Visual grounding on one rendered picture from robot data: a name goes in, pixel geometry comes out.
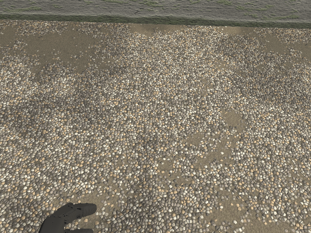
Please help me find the robot left hand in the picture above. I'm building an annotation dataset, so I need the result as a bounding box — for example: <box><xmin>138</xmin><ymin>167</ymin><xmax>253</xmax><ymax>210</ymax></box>
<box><xmin>38</xmin><ymin>202</ymin><xmax>97</xmax><ymax>233</ymax></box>

